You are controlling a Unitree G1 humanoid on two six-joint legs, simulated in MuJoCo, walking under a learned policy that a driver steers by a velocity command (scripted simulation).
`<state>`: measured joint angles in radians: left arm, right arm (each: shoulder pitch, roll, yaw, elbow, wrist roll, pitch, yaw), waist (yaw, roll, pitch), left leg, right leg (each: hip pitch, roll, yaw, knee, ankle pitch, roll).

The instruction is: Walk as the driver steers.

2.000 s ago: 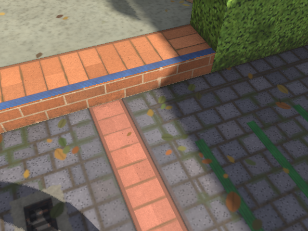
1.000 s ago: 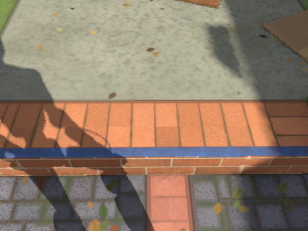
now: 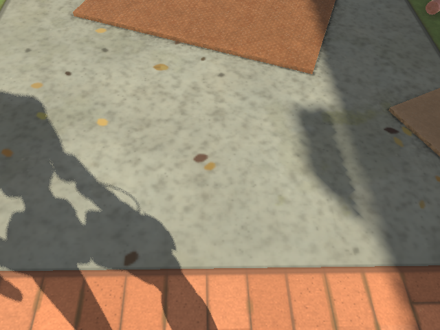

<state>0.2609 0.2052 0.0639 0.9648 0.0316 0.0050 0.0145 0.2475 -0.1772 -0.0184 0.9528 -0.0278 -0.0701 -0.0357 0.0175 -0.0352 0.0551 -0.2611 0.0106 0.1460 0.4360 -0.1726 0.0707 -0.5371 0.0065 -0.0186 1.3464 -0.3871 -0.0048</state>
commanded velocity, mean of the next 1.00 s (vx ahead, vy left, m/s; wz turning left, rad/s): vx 0.04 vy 0.00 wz -0.34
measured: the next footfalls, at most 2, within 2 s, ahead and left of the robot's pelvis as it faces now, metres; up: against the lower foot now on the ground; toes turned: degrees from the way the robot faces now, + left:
right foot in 0.32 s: +0.04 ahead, -0.15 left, +0.00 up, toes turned -18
left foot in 0.76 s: +0.04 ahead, +0.05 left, +0.00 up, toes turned -20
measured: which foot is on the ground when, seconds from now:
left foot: down 0.00-0.32, up 0.34-0.74, down 0.76-1.00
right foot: up 0.00-0.30, down 0.32-1.00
